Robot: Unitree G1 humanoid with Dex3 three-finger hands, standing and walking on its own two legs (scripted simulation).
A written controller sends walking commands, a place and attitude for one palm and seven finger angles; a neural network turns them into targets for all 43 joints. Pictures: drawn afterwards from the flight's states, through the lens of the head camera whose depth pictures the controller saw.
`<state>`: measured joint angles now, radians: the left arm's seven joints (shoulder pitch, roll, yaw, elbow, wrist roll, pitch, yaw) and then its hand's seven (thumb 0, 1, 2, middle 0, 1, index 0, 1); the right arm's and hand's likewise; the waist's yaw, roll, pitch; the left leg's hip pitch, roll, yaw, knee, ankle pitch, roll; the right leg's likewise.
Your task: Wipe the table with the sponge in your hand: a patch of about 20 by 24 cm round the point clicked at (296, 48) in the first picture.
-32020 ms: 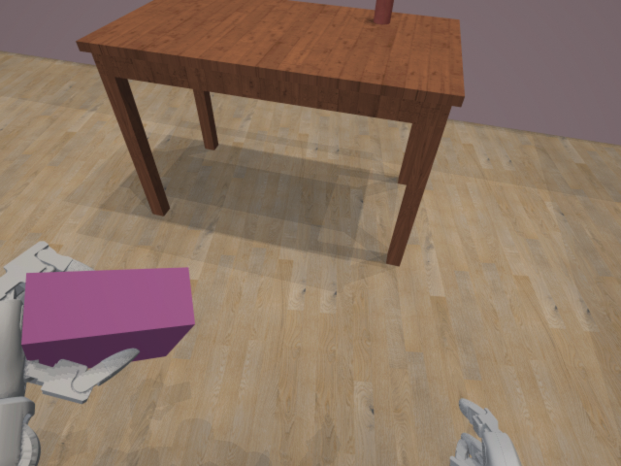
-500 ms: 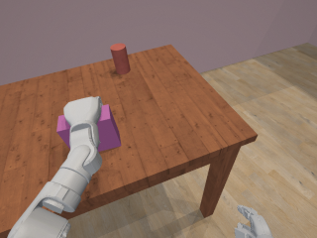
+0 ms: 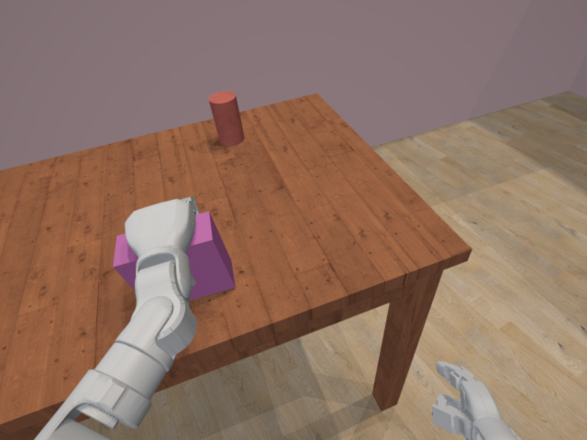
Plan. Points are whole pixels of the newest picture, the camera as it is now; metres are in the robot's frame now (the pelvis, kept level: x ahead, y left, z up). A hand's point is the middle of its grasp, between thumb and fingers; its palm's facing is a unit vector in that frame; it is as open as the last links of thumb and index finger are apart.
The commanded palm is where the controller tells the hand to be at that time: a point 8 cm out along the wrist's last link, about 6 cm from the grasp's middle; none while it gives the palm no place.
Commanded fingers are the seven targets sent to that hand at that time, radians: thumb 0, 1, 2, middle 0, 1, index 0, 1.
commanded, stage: wipe back along the third lane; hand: left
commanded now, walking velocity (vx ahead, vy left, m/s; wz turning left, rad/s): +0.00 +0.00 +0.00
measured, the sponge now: (184, 270) +0.34 +0.22 +0.05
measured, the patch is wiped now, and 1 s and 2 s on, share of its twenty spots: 0.95 0.95 0.95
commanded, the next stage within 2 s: slide back across to the middle lane in 0.08 s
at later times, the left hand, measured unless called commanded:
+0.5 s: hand (170, 261) +0.32 +0.21 +0.11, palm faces +0.09 -0.12 -0.99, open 9.8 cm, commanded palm +0.27 +0.22 +0.16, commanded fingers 0.00 0.10 1.30 -1.20 -1.60 -1.20 -1.60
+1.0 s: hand (128, 282) +0.28 +0.26 +0.11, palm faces +0.03 -0.07 -1.00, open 9.8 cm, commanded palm +0.26 +0.27 +0.16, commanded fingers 0.00 0.10 1.30 -1.20 -1.60 -1.20 -1.60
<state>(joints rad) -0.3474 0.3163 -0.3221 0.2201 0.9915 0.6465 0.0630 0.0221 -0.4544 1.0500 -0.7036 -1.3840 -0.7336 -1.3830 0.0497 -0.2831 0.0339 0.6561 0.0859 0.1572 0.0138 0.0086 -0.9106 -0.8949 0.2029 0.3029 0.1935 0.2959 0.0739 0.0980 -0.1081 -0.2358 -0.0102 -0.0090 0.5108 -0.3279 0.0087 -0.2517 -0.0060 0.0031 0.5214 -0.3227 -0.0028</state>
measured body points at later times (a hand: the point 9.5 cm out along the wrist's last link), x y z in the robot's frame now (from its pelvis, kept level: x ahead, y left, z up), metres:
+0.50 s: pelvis +0.00 -0.01 +0.00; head -0.01 -0.05 +0.45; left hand +0.31 +0.21 +0.16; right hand +0.23 -0.22 -0.09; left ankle -0.04 +0.12 -0.73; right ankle -0.03 -0.12 -0.73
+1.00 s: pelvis -0.01 -0.02 +0.00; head -0.02 -0.06 +0.45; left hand +0.27 +0.26 +0.16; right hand +0.21 -0.24 -0.09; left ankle -0.04 +0.12 -0.73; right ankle -0.03 -0.12 -0.73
